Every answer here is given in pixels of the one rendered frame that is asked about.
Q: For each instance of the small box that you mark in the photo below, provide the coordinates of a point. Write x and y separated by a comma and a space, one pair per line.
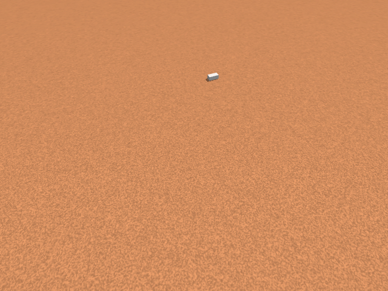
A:
212, 76

